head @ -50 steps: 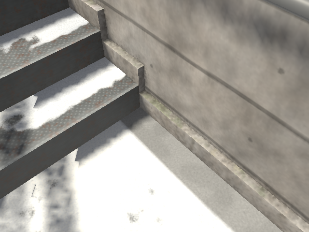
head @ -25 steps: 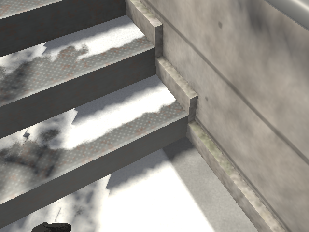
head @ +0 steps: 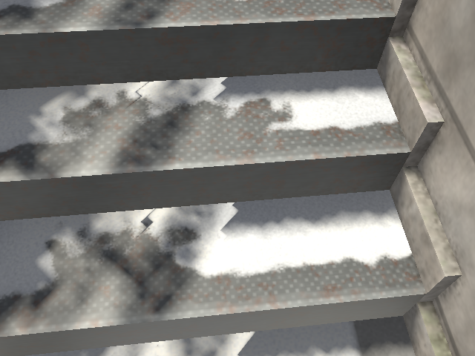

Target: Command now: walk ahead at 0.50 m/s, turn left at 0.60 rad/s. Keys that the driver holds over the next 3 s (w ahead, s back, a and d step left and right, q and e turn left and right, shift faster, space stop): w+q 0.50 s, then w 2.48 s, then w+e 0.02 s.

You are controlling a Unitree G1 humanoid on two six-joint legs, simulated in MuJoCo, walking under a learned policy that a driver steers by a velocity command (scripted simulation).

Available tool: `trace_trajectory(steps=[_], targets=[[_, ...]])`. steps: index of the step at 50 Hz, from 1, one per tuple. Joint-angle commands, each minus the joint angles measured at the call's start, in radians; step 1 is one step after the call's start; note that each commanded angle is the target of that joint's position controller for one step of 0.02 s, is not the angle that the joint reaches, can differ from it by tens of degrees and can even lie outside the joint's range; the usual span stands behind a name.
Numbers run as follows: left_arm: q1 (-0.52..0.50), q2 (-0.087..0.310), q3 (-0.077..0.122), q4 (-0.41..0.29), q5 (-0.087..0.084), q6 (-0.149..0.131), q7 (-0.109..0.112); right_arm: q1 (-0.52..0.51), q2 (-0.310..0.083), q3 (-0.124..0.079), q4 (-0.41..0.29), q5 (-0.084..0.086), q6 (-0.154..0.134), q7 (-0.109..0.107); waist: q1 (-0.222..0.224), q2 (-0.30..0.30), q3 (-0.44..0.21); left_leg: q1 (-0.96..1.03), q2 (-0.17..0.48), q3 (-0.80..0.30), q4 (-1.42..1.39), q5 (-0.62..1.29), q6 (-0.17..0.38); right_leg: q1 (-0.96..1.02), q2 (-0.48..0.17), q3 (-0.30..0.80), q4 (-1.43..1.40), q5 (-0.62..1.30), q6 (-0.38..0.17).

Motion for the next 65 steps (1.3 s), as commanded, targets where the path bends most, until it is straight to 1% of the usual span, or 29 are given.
trace_trajectory(steps=[1, 7, 15, 16, 19, 22, 24, 25, 26, 27, 29, 32, 34, 37, 40, 43, 44, 45, 46, 47, 48, 49, 50, 52, 53, 54, 56, 62, 65], targets=[[-0.023, 0.103, 0.015, -0.102, 0.003, -0.016, 0.012, 0.226, -0.178, -0.062, 0.000, 0.021, -0.018, -0.033, -0.069, 0.042, -0.196, 0.490, 0.297, -0.398, -0.256, 0.472, 0.135, -0.352, -0.013, 0.098, 0.073, 0.090, -0.033], [-0.074, 0.068, -0.001, -0.126, 0.054, 0.045, 0.002, 0.203, -0.169, -0.052, 0.024, 0.042, -0.026, -0.038, -0.011, 0.060, -0.185, 0.294, 0.171, -0.288, -0.312, 0.553, 0.117, -0.222, 0.062, 0.058, -0.190, 0.189, 0.039], [-0.305, 0.098, -0.014, -0.188, 0.025, 0.028, 0.004, 0.375, -0.129, -0.048, 0.077, 0.032, -0.013, -0.065, -0.123, 0.091, -0.108, 0.455, 0.213, -0.423, -0.282, 0.491, 0.091, -0.388, 0.085, 0.088, -0.321, 0.250, 0.044], [-0.291, 0.084, -0.014, -0.181, 0.031, 0.026, 0.012, 0.363, -0.117, -0.037, 0.066, 0.013, -0.013, -0.073, -0.130, 0.161, -0.149, 0.573, 0.245, -0.469, -0.223, 0.649, 0.132, -0.460, 0.098, 0.064, -0.175, 0.166, 0.030], [-0.291, 0.060, -0.029, -0.207, 0.037, -0.003, 0.016, 0.313, -0.159, -0.055, 0.035, -0.005, -0.001, -0.078, -0.084, 0.062, -0.149, 0.596, 0.246, -0.478, -0.118, 0.961, 0.164, -0.493, 0.102, 0.070, -0.088, 0.014, -0.012], [-0.117, 0.102, -0.014, -0.187, 0.013, -0.003, 0.031, 0.176, -0.144, -0.063, 0.005, 0.008, 0.003, -0.063, 0.030, 0.079, -0.171, 0.377, 0.115, -0.419, 0.034, 1.213, 0.051, -0.053, 0.159, 0.054, -0.458, 0.130, -0.037], [0.179, 0.118, 0.016, -0.083, -0.002, -0.020, 0.057, 0.077, -0.077, -0.047, -0.023, 0.028, -0.020, -0.047, 0.176, 0.042, -0.195, 0.137, -0.011, -0.372, 0.389, 0.683, -0.002, 0.363, 0.089, 0.102, -0.877, 0.609, -0.043], [0.174, 0.187, 0.025, -0.070, 0.002, -0.024, 0.060, 0.083, 0.045, -0.018, -0.057, 0.035, -0.029, -0.051, 0.084, -0.194, -0.156, -0.165, -0.153, -0.197, 0.782, -0.288, -0.047, 0.485, -0.184, 0.334, -0.828, 1.075, -0.106], [0.179, 0.168, 0.019, -0.068, 0.010, -0.026, 0.039, 0.263, 0.020, -0.020, -0.050, 0.006, -0.020, -0.077, -0.032, -0.159, -0.236, -0.243, -0.129, -0.212, 0.954, -0.343, -0.055, 0.473, -0.305, 0.495, -0.702, 1.312, -0.181], [0.073, 0.125, 0.026, -0.101, 0.003, -0.018, 0.038, 0.297, -0.023, -0.031, -0.019, -0.007, 0.006, -0.081, -0.066, -0.159, -0.277, -0.280, -0.097, -0.183, 1.101, -0.279, -0.058, 0.420, -0.307, 0.549, -0.737, 0.847, -0.245], [-0.015, 0.020, 0.001, -0.101, 0.003, -0.018, 0.036, 0.164, -0.007, -0.016, -0.057, -0.050, 0.029, -0.059, -0.084, -0.029, -0.112, -0.429, -0.039, -0.134, 1.259, -0.191, -0.032, 0.179, -0.174, 0.452, -0.874, -0.010, -0.237], [0.129, -0.013, -0.011, -0.020, 0.013, -0.032, 0.041, 0.026, 0.104, 0.032, -0.134, -0.035, 0.066, -0.031, -0.053, -0.032, -0.026, -0.682, -0.044, -0.152, 1.402, -0.124, -0.026, 0.101, -0.102, 0.335, -0.873, -0.013, -0.175], [0.230, 0.033, 0.005, 0.029, 0.012, -0.051, 0.026, -0.064, 0.167, 0.054, -0.186, -0.028, 0.082, -0.044, -0.036, -0.056, -0.043, -0.826, -0.068, -0.099, 1.645, -0.173, -0.030, 0.118, -0.124, 0.315, -0.878, 0.130, -0.176], [0.217, 0.033, -0.003, 0.049, 0.013, -0.064, 0.009, -0.234, 0.154, 0.062, -0.294, -0.022, 0.077, -0.072, -0.065, -0.101, 0.031, -0.998, -0.030, -0.117, 1.746, -0.273, -0.014, 0.095, -0.149, 0.287, -0.991, 0.099, -0.212], [0.273, 0.004, -0.009, 0.102, -0.007, -0.061, 0.021, -0.348, 0.171, 0.087, -0.384, -0.011, 0.072, -0.064, -0.084, -0.030, 0.043, -0.980, 0.075, -0.054, 1.453, -0.303, -0.003, 0.107, -0.086, 0.161, -1.068, 0.094, -0.168], [0.317, 0.004, -0.010, 0.127, -0.030, -0.024, 0.045, -0.378, 0.192, 0.119, -0.396, -0.015, 0.069, -0.032, -0.015, -0.025, -0.138, -0.449, 0.104, 0.198, 0.914, -0.304, -0.019, 0.118, -0.006, 0.041, -1.218, 0.786, -0.208], [0.296, 0.007, -0.012, 0.101, -0.015, -0.021, 0.046, -0.344, 0.206, 0.121, -0.379, 0.027, 0.057, -0.029, -0.016, -0.025, -0.216, -0.202, 0.036, 0.264, 0.702, -0.323, -0.021, 0.107, -0.005, 0.030, -1.168, 1.266, -0.205], [0.320, 0.105, 0.006, 0.108, 0.000, -0.030, 0.050, -0.167, 0.207, 0.105, -0.316, 0.038, 0.051, -0.037, -0.080, -0.183, -0.326, -0.045, -0.038, 0.243, 0.731, -0.330, 0.007, 0.226, -0.093, 0.018, -1.013, 1.917, -0.208], [0.283, 0.174, 0.029, 0.090, -0.004, -0.043, 0.047, 0.037, 0.161, 0.078, -0.255, 0.047, 0.057, -0.043, -0.180, -0.285, -0.447, 0.025, -0.050, 0.169, 0.670, -0.315, 0.044, 0.373, -0.138, 0.020, -0.809, 2.138, -0.200], [0.197, 0.232, 0.056, 0.058, -0.039, -0.056, 0.023, 0.166, 0.092, 0.057, -0.214, 0.025, 0.059, -0.043, -0.252, -0.260, -0.523, 0.122, -0.041, 0.106, 0.469, -0.293, 0.068, 0.428, -0.151, 0.004, -0.575, 2.062, -0.174], [0.231, 0.202, 0.050, 0.034, -0.066, -0.074, 0.001, 0.221, 0.017, 0.023, -0.173, 0.002, 0.039, -0.044, -0.258, -0.224, -0.576, 0.307, 0.048, -0.140, 0.342, -0.280, 0.097, 0.231, -0.090, 0.041, -0.329, 1.744, -0.137], [0.236, 0.084, 0.037, -0.037, -0.069, -0.077, -0.042, 0.262, -0.122, -0.024, -0.100, -0.018, 0.044, -0.057, -0.230, 0.170, -0.564, 0.447, 0.325, -0.757, -0.043, -0.192, 0.190, -0.138, 0.134, 0.066, 0.081, 0.721, -0.077], [0.234, 0.069, 0.056, -0.027, -0.011, -0.080, -0.059, 0.194, -0.139, -0.048, -0.075, 0.001, 0.054, -0.064, -0.190, 0.185, -0.564, 0.387, 0.378, -1.026, -0.258, -0.186, 0.221, -0.250, 0.239, 0.265, 0.589, 0.323, -0.073], [0.093, -0.036, 0.030, -0.137, 0.029, -0.045, -0.015, 0.095, -0.029, -0.022, 0.033, 0.034, 0.020, -0.039, -0.082, -0.013, -0.196, 0.136, 0.345, -0.723, -0.196, -0.343, 0.193, -0.509, 0.161, 0.208, 0.857, 0.262, -0.080], [0.043, -0.090, 0.010, -0.171, 0.031, -0.033, 0.011, 0.118, 0.027, -0.009, 0.099, 0.022, 0.002, -0.046, -0.054, -0.023, -0.065, 0.057, 0.292, -0.552, -0.157, -0.271, 0.160, -0.617, 0.152, 0.207, 0.884, 0.213, -0.098], [0.055, -0.150, -0.019, -0.180, 0.031, -0.020, 0.022, 0.148, 0.114, 0.012, 0.162, 0.007, -0.008, -0.048, -0.014, -0.011, -0.039, 0.029, 0.239, -0.418, -0.143, -0.195, 0.114, -0.670, 0.151, 0.241, 0.932, 0.221, -0.118], [0.051, -0.189, -0.045, -0.196, 0.019, 0.005, 0.019, 0.252, 0.154, 0.023, 0.256, 0.008, -0.024, -0.043, -0.001, 0.017, -0.030, 0.107, 0.203, -0.258, -0.174, -0.084, 0.063, -0.802, 0.167, 0.234, 0.961, 0.188, -0.135], [-0.211, -0.189, -0.075, -0.282, 0.001, 0.027, 0.039, 0.360, 0.020, 0.029, 0.302, 0.014, -0.104, -0.023, -0.031, 0.079, -0.035, 0.178, 0.264, -0.184, -0.333, 0.032, 0.045, -1.084, 0.196, 0.119, 1.137, 0.073, -0.133], [-0.414, -0.185, -0.107, -0.373, 0.013, 0.030, 0.026, 0.441, 0.035, 0.046, 0.346, 0.036, -0.093, -0.043, -0.061, 0.064, -0.012, 0.197, 0.213, -0.150, -0.425, -0.004, 0.016, -1.074, 0.131, -0.020, 0.833, 0.039, -0.131]])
